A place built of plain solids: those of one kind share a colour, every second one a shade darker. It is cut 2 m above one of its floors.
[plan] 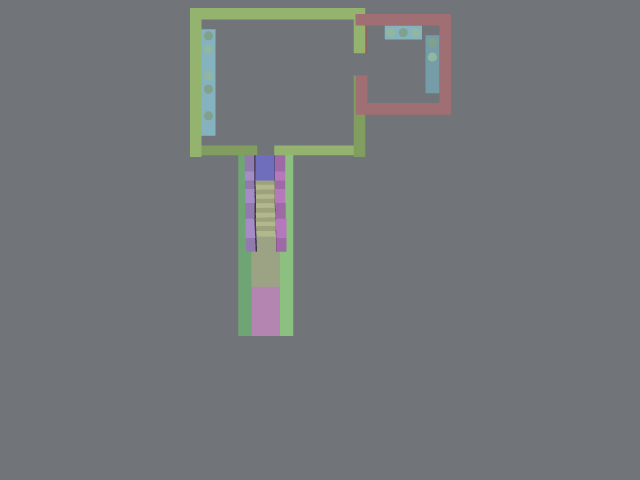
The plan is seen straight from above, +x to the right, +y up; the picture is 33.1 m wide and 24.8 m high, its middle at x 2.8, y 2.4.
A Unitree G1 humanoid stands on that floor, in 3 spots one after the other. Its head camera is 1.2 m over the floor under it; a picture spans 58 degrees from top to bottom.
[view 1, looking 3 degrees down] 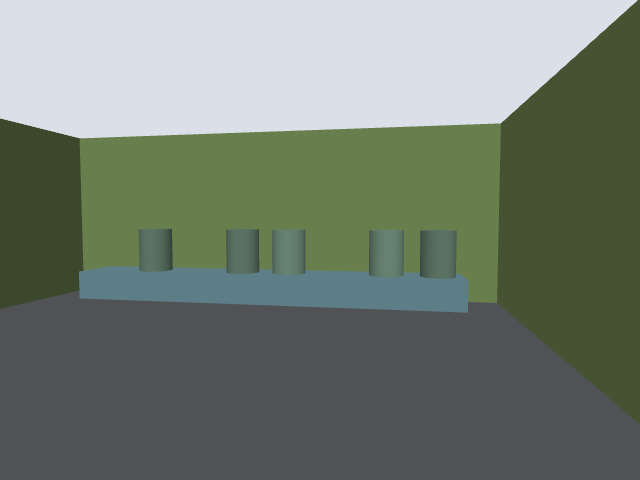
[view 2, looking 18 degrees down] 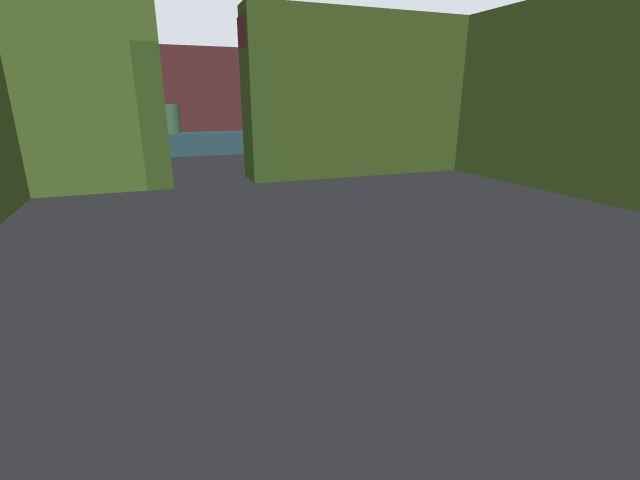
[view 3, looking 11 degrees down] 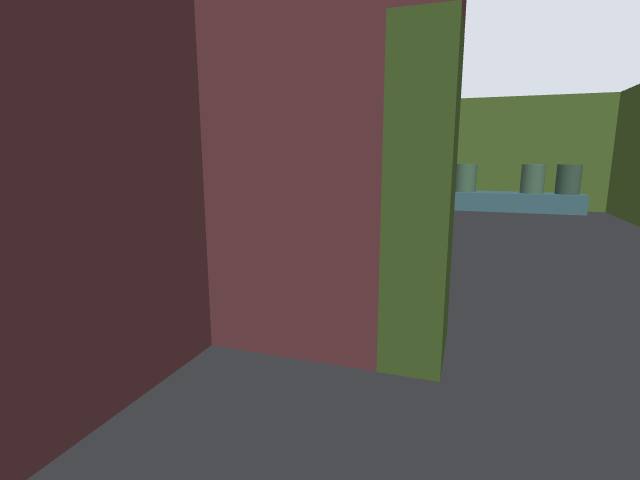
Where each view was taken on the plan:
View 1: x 3.04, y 12.39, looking -170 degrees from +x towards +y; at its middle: wall_chamber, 6.47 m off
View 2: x -1.82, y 12.29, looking -21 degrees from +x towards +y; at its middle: ground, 3.88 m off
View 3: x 7.48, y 10.99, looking -161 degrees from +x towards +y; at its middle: wall_side_chamber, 2.42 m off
